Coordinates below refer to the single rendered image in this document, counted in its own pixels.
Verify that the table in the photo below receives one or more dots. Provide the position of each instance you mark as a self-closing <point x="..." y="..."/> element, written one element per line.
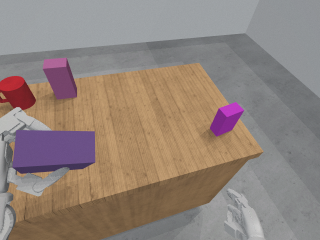
<point x="155" y="154"/>

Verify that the right robot hand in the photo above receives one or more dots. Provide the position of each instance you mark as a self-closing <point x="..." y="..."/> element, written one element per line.
<point x="247" y="223"/>

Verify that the left robot hand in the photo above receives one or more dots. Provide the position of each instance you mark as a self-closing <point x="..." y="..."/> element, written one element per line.
<point x="17" y="119"/>

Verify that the sponge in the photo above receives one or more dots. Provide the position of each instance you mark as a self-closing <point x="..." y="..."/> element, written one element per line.
<point x="37" y="151"/>

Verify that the left robot forearm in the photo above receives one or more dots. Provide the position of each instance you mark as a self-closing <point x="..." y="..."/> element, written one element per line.
<point x="7" y="215"/>

